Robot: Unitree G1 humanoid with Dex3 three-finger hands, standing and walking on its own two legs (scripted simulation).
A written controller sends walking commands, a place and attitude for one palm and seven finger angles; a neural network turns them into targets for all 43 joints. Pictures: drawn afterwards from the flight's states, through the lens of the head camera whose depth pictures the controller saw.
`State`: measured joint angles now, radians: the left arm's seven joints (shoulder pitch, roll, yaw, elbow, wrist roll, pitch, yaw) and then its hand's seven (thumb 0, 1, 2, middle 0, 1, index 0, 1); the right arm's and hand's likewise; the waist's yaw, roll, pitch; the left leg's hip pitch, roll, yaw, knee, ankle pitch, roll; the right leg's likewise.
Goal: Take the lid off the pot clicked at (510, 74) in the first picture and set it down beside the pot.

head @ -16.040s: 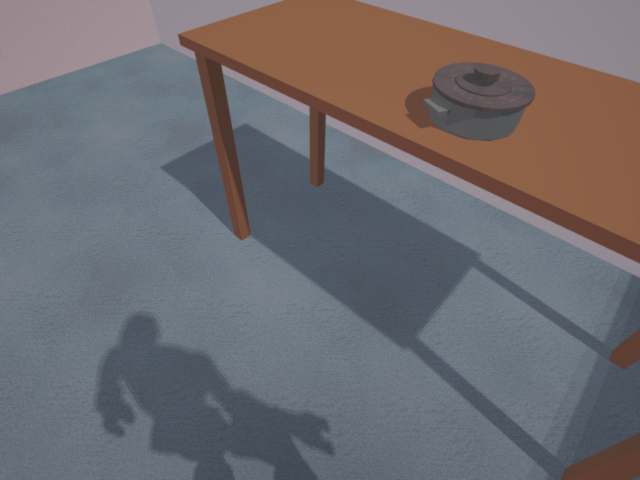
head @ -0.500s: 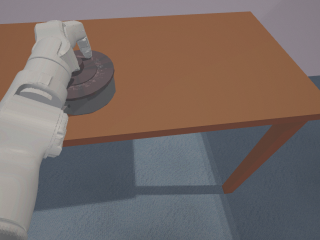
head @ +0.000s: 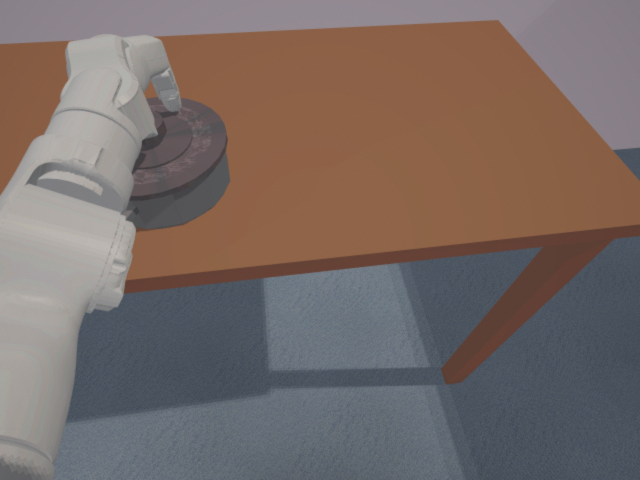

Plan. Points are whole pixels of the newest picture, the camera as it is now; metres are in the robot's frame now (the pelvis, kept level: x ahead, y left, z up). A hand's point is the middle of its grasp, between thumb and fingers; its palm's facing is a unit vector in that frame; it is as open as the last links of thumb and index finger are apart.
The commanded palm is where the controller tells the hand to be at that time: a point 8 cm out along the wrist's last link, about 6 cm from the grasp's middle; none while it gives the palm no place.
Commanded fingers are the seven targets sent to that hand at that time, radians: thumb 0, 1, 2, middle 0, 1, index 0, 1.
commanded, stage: close the fingers and squeeze the knob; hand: left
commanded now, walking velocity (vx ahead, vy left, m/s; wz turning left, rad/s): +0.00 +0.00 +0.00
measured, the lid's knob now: (144, 127) +0.52 +0.18 +0.16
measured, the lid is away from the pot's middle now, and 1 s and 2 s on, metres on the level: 0.00 0.00 0.00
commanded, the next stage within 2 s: lift the lid straight up in 1.60 s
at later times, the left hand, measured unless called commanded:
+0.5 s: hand (147, 120) +0.51 +0.16 +0.18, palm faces -0.40 -0.10 -0.91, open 9.3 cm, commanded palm +0.51 +0.16 +0.23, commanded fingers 0.00 0.14 0.90 -0.55 -1.03 -0.55 -1.03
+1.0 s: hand (148, 119) +0.50 +0.16 +0.18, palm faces -0.41 -0.11 -0.91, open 7.6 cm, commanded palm +0.51 +0.16 +0.23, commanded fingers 0.00 0.41 0.71 -0.71 -1.07 -0.75 -1.08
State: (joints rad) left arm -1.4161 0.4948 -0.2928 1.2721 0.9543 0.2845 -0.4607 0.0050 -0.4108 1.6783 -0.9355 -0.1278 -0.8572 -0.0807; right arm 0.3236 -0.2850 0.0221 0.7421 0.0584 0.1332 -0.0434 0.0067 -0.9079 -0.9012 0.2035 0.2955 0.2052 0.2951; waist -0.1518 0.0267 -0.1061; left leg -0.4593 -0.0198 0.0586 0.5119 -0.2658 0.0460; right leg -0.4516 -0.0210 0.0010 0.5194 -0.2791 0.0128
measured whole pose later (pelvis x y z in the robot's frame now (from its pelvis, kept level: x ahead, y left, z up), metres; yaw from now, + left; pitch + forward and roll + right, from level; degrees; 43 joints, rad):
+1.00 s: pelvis +0.00 +0.00 +0.00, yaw +0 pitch +12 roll +0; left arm -1.39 0.48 -0.29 1.26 0.94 0.28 -0.47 0.00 0.19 0.72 -0.57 -1.02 -0.69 -1.07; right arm 0.30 -0.28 0.02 0.74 0.06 0.14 -0.04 0.01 -0.91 -0.90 0.20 0.30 0.21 0.30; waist -0.14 0.03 -0.10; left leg -0.44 -0.02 0.05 0.50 -0.26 0.04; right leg -0.43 -0.02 -0.01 0.50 -0.28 0.01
